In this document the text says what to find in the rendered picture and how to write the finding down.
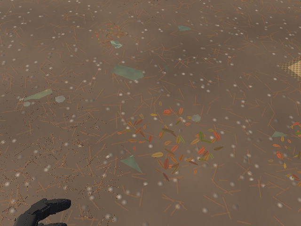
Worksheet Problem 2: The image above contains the robot left hand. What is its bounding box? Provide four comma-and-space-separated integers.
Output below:
13, 198, 71, 226

